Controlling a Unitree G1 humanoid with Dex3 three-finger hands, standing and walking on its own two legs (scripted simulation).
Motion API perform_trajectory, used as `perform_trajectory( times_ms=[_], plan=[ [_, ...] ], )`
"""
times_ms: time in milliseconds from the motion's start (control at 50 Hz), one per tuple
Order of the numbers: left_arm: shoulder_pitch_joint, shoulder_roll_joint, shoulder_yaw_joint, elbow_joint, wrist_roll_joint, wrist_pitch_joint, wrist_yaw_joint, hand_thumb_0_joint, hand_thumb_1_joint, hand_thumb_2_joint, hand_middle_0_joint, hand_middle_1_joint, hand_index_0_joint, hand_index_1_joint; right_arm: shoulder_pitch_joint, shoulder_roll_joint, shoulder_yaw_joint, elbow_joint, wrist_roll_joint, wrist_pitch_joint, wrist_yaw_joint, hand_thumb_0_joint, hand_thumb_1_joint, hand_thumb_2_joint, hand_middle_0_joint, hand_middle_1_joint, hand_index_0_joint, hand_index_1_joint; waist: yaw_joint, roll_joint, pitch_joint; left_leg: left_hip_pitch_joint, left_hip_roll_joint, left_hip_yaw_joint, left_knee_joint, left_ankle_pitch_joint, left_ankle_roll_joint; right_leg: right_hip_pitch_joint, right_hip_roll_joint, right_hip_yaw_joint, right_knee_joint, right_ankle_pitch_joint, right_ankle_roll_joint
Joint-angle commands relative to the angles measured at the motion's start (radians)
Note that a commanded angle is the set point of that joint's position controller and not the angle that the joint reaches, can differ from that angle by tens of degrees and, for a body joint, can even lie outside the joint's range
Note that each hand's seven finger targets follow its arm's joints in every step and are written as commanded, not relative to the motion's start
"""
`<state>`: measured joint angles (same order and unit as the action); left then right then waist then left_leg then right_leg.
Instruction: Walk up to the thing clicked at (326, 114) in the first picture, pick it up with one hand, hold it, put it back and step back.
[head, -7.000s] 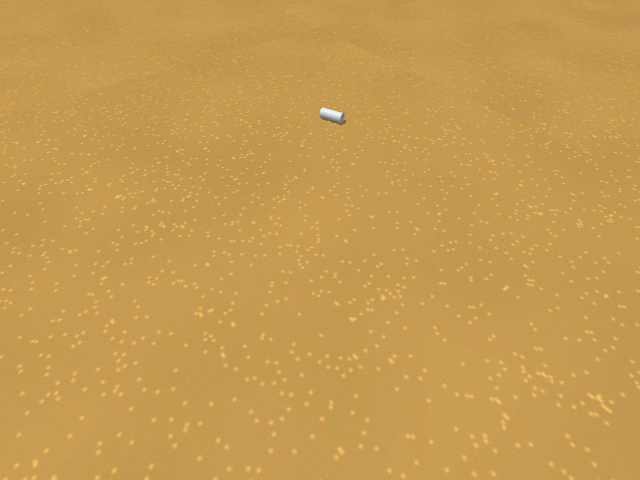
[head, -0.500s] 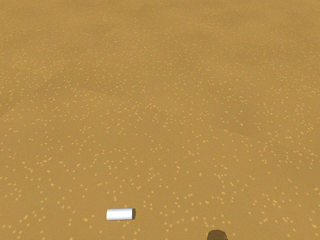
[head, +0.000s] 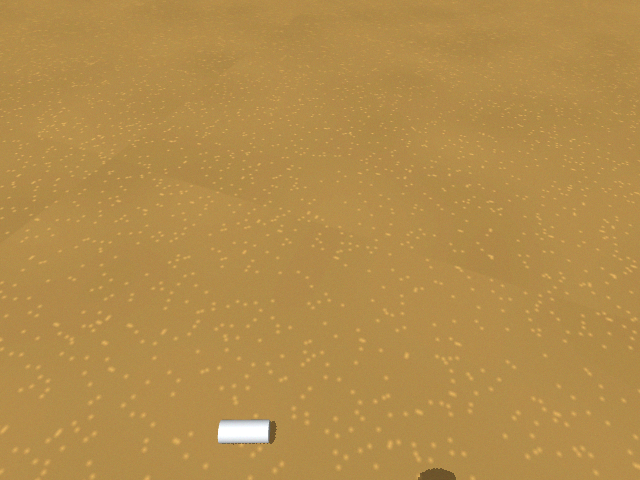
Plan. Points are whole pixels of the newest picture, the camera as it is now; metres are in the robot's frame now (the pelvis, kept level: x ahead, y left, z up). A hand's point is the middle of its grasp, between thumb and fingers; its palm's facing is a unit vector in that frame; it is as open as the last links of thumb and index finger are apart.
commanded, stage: walk up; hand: left
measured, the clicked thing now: (244, 431) +0.41 +0.20 -0.75
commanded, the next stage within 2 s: none
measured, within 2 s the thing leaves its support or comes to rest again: neither
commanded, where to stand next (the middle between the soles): +0.05 -0.04 m, yaw -2 degrees
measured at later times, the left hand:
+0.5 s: hand out of the picture +0.07 +0.19 -0.14, palm faces +0.01 -0.89 -0.45, open 7.3 cm
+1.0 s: hand out of the picture +0.02 +0.32 -0.18, palm faces +0.11 -0.88 -0.46, open 7.4 cm
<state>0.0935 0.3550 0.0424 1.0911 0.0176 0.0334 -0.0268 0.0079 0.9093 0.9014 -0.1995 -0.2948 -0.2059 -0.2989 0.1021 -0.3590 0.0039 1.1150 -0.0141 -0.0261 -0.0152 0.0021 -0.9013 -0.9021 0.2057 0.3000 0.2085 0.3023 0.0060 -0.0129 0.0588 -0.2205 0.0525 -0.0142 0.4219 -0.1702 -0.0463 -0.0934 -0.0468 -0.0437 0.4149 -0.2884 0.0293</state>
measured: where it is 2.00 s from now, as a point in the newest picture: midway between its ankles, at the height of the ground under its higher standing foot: outside the picture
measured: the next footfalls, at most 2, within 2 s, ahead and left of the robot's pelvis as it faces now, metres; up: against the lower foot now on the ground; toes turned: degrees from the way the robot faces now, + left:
right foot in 0.30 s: +0.09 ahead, -0.21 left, +0.00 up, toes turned -4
left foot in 0.84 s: +0.07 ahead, +0.15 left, +0.00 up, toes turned +6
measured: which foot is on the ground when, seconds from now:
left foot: down 0.00-0.30, up 0.32-0.82, down 0.84-1.00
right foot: down 0.00-0.08, up 0.10-0.28, down 0.30-0.86, up 0.88-1.00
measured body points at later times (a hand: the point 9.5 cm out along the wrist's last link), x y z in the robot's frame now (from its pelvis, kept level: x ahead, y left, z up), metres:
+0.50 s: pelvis +0.02 -0.08 -0.01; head +0.07 -0.12 +0.43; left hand +0.07 +0.23 -0.11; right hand +0.07 -0.42 -0.16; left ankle +0.02 +0.07 -0.67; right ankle +0.05 -0.20 -0.74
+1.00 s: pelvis +0.00 +0.01 -0.03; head +0.03 +0.03 +0.41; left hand +0.01 +0.36 -0.15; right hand +0.17 -0.28 -0.13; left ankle +0.03 +0.15 -0.74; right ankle +0.02 -0.15 -0.70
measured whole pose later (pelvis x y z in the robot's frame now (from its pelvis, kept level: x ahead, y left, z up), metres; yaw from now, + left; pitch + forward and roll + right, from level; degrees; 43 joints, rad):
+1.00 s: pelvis +0.00 +0.01 -0.03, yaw +6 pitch -3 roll +0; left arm 0.24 0.47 0.06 0.92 0.01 0.01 0.04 0.01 0.91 0.90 -0.20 -0.29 -0.20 -0.30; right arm 0.13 -0.36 -0.03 0.86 -0.01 0.01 0.03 0.00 -0.90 -0.90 0.21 0.30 0.21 0.30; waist 0.04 -0.04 0.12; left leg -0.39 0.03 -0.02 0.80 -0.37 -0.01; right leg -0.47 -0.03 0.08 1.10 -0.52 -0.03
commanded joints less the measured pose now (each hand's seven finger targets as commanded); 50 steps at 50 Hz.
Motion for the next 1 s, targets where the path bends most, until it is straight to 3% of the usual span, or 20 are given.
perform_trajectory(
  times_ms=[0, 40, 80, 180, 260, 280, 300, 320, 340, 400, 480, 700, 740, 800, 820, 840, 860, 880, 920, 980],
  plan=[
    [-0.029, 0.21, 0.044, -0.068, -0.005, -0.02, 0.012, 0.0, 0.9, 0.9, -0.2, -0.3, -0.2, -0.3, -0.048, -0.225, -0.05, -0.066, 0.002, -0.023, -0.013, 0.0, -0.9, -0.9, 0.2, 0.3, 0.2, 0.3, 0.003, 0.022, -0.104, 0.084, 0.072, -0.046, -0.036, 0.223, 0.069, -0.026, -0.064, 0.053, -0.079, 0.168, -0.053],
    [-0.049, 0.237, 0.078, -0.136, 0.032, -0.002, -0.022, 0.0, 0.9, 0.9, -0.2, -0.3, -0.2, -0.3, 0.212, -0.358, -0.121, -0.033, -0.004, -0.035, -0.028, 0.0, -0.9, -0.9, 0.2, 0.3, 0.2, 0.3, -0.078, 0.073, -0.106, 0.281, 0.174, -0.235, -0.101, -0.265, 0.183, -0.32, 0.003, 0.001, 0.181, -0.244, -0.078],
    [-0.016, 0.244, 0.094, -0.16, 0.043, 0.017, -0.036, 0.0, 0.9, 0.9, -0.2, -0.3, -0.2, -0.3, 0.217, -0.423, -0.156, -0.059, -0.015, -0.047, -0.038, 0.0, -0.9, -0.9, 0.2, 0.3, 0.2, 0.3, -0.072, 0.127, -0.017, 0.217, 0.349, -0.493, -0.245, -0.55, 0.287, -0.483, -0.042, 0.116, 0.493, -0.286, -0.061],
    [0.092, 0.234, 0.104, -0.182, 0.02, 0.005, -0.07, 0.0, 0.9, 0.9, -0.2, -0.3, -0.2, -0.3, 0.054, -0.374, -0.154, -0.17, -0.038, -0.062, -0.031, 0.0, -0.9, -0.9, 0.2, 0.3, 0.2, 0.3, 0.019, 0.203, 0.013, 0.011, 0.275, -0.262, -0.181, -0.358, 0.261, -0.352, -0.094, 0.135, 0.407, -0.21, -0.071],
    [0.294, 0.194, 0.092, -0.072, 0.008, -0.027, -0.019, 0.0, 0.9, 0.9, -0.2, -0.3, -0.2, -0.3, -0.058, -0.205, -0.096, -0.214, -0.024, -0.01, -0.007, 0.0, -0.9, -0.9, 0.2, 0.3, 0.2, 0.3, 0.109, 0.071, -0.03, -0.304, 0.056, 0.019, 0.193, -0.249, 0.121, 0.063, 0.033, -0.003, 0.067, 0.051, -0.023],
    [0.305, 0.28, 0.102, -0.077, 0.013, -0.039, 0.001, 0.0, 0.9, 0.9, -0.2, -0.3, -0.2, -0.3, -0.014, -0.104, -0.065, -0.23, -0.008, 0.008, -0.008, 0.0, -0.9, -0.9, 0.2, 0.3, 0.2, 0.3, 0.115, -0.217, 0.01, -0.341, -0.079, 0.068, 0.418, -0.387, 0.075, -0.045, -0.114, 0.238, -0.151, -0.05, -0.022],
    [0.183, 0.359, 0.106, -0.142, 0.024, -0.055, 0.019, 0.0, 0.9, 0.9, -0.2, -0.3, -0.2, -0.3, 0.026, -0.113, -0.067, -0.23, -0.005, 0.031, -0.009, 0.0, -0.9, -0.9, 0.2, 0.3, 0.2, 0.3, 0.058, -0.19, 0.052, -0.326, -0.108, -0.109, 0.512, -0.411, 0.048, -0.23, -0.293, 0.522, -0.263, -0.167, -0.087],
    [0.075, 0.402, 0.112, -0.18, 0.025, -0.055, 0.032, 0.0, 0.9, 0.9, -0.2, -0.3, -0.2, -0.3, 0.073, -0.197, -0.096, -0.209, 0.0, 0.048, -0.006, 0.0, -0.9, -0.9, 0.2, 0.3, 0.2, 0.3, 0.017, -0.106, 0.055, -0.241, -0.07, -0.155, 0.571, -0.383, 0.052, -0.323, -0.348, 0.552, -0.276, -0.307, -0.173],
    [0.034, 0.382, 0.105, -0.194, 0.023, -0.064, 0.04, 0.0, 0.9, 0.9, -0.2, -0.3, -0.2, -0.3, 0.105, -0.215, -0.103, -0.186, 0.009, 0.057, -0.003, 0.0, -0.9, -0.9, 0.2, 0.3, 0.2, 0.3, -0.008, -0.093, 0.074, -0.243, -0.051, -0.183, 0.592, -0.373, 0.056, -0.303, -0.325, 0.504, -0.216, -0.201, -0.197],
    [0.114, 0.362, 0.112, -0.179, -0.004, -0.079, 0.077, 0.0, 0.9, 0.9, -0.2, -0.3, -0.2, -0.3, 0.187, -0.257, -0.116, -0.179, -0.01, 0.089, 0.013, 0.0, -0.9, -0.9, 0.2, 0.3, 0.2, 0.3, -0.019, -0.073, -0.029, -0.342, -0.065, -0.235, 0.709, -0.3, 0.056, -0.052, -0.261, 0.299, -0.045, 0.308, -0.14],
    [0.223, 0.371, 0.127, -0.191, -0.017, -0.091, 0.126, 0.0, 0.9, 0.9, -0.2, -0.3, -0.2, -0.3, 0.159, -0.276, -0.136, -0.269, -0.063, 0.12, 0.044, 0.0, -0.9, -0.9, 0.2, 0.3, 0.2, 0.3, -0.005, -0.041, -0.103, -0.404, -0.062, -0.259, 0.814, -0.238, 0.051, 0.065, -0.318, 0.261, 0.058, 0.576, -0.176],
    [0.242, 0.387, 0.126, -0.292, 0.017, -0.128, 0.132, 0.0, 0.9, 0.9, -0.2, -0.3, -0.2, -0.3, 0.047, -0.248, -0.144, -0.374, -0.033, 0.101, 0.082, 0.0, -0.9, -0.9, 0.2, 0.3, 0.2, 0.3, 0.04, -0.247, -0.05, -0.347, 0.018, -0.106, 0.555, -0.275, 0.022, -0.041, -0.327, 0.136, 0.104, 0.536, -0.274],
    [0.151, 0.376, 0.109, -0.317, 0.017, -0.119, 0.116, 0.0, 0.9, 0.9, -0.2, -0.3, -0.2, -0.3, 0.086, -0.234, -0.141, -0.341, -0.012, 0.086, 0.079, 0.0, -0.9, -0.9, 0.2, 0.3, 0.2, 0.3, 0.003, -0.288, -0.067, -0.169, 0.0, -0.028, 0.415, -0.268, 0.036, -0.175, -0.264, 0.054, 0.149, 0.482, -0.24],
    [0.102, 0.325, 0.08, -0.329, 0.004, -0.083, 0.091, 0.0, 0.9, 0.9, -0.2, -0.3, -0.2, -0.3, 0.205, -0.251, -0.154, -0.262, 0.001, 0.066, 0.061, 0.0, -0.9, -0.9, 0.2, 0.3, 0.2, 0.3, -0.062, -0.124, -0.11, 0.113, -0.078, 0.07, 0.208, -0.06, 0.043, -0.358, -0.166, -0.01, 0.394, 0.13, -0.148],
    [0.146, 0.25, 0.055, -0.321, -0.001, -0.071, 0.085, 0.0, 0.9, 0.9, -0.2, -0.3, -0.2, -0.3, 0.227, -0.285, -0.158, -0.254, -0.007, 0.054, 0.05, 0.0, -0.9, -0.9, 0.2, 0.3, 0.2, 0.3, -0.081, 0.076, -0.117, 0.161, -0.029, -0.015, 0.119, -0.058, 0.071, -0.44, -0.101, -0.052, 0.571, -0.082, -0.108],
    [0.177, 0.179, 0.032, -0.337, -0.01, -0.063, 0.086, 0.0, 0.9, 0.9, -0.2, -0.3, -0.2, -0.3, 0.217, -0.375, -0.163, -0.286, -0.023, 0.04, 0.038, 0.0, -0.9, -0.9, 0.2, 0.3, 0.2, 0.3, -0.069, 0.319, -0.109, 0.109, 0.208, -0.434, 0.026, -0.025, 0.152, -0.576, 0.026, 0.027, 0.722, -0.39, -0.061],
    [0.153, 0.258, 0.05, -0.308, -0.02, -0.052, 0.098, 0.0, 0.9, 0.9, -0.2, -0.3, -0.2, -0.3, 0.153, -0.406, -0.158, -0.308, 0.004, 0.034, 0.031, 0.0, -0.9, -0.9, 0.2, 0.3, 0.2, 0.3, -0.07, 0.195, -0.118, -0.062, 0.335, -0.604, -0.067, -0.199, 0.285, -0.457, 0.033, 0.146, 0.729, -0.369, -0.068],
    [0.125, 0.296, 0.052, -0.284, -0.016, -0.053, 0.098, 0.0, 0.9, 0.9, -0.2, -0.3, -0.2, -0.3, 0.059, -0.422, -0.158, -0.314, 0.006, 0.036, 0.029, 0.0, -0.9, -0.9, 0.2, 0.3, 0.2, 0.3, -0.043, 0.205, -0.041, -0.185, 0.357, -0.634, -0.113, -0.378, 0.34, -0.422, -0.004, 0.151, 0.728, -0.349, -0.068],
    [0.159, 0.3, 0.062, -0.237, -0.021, -0.047, 0.077, 0.0, 0.9, 0.9, -0.2, -0.3, -0.2, -0.3, -0.005, -0.337, -0.135, -0.324, 0.0, 0.017, 0.011, 0.0, -0.9, -0.9, 0.2, 0.3, 0.2, 0.3, -0.005, 0.107, 0.003, -0.114, 0.236, -0.377, 0.004, -0.226, 0.249, -0.471, -0.008, 0.197, 0.729, -0.231, -0.059],
    [0.211, 0.302, 0.079, -0.23, 0.0, -0.019, 0.053, 0.0, 0.9, 0.9, -0.2, -0.3, -0.2, -0.3, 0.102, -0.388, -0.152, -0.288, 0.004, -0.015, -0.01, 0.0, -0.9, -0.9, 0.2, 0.3, 0.2, 0.3, -0.014, 0.162, -0.023, 0.003, 0.274, -0.386, 0.045, -0.051, 0.255, -0.505, 0.003, 0.187, 0.72, -0.206, -0.052]
  ],
)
